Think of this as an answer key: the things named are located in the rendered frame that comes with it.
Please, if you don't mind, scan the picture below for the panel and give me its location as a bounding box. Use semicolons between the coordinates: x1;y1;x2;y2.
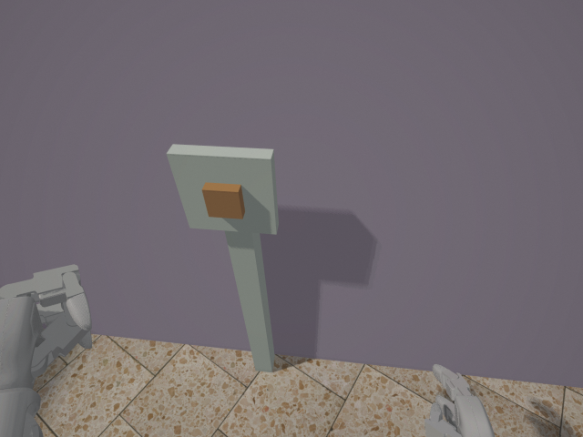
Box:
167;144;279;372

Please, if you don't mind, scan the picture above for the left robot forearm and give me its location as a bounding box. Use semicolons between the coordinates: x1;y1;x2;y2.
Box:
0;388;44;437

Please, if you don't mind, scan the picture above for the robot left hand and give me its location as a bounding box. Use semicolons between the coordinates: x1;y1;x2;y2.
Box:
0;264;92;390

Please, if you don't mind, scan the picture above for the robot right hand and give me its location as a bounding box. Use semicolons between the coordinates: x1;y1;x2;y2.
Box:
424;364;495;437

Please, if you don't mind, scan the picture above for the button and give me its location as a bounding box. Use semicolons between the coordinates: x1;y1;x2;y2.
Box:
202;182;245;219

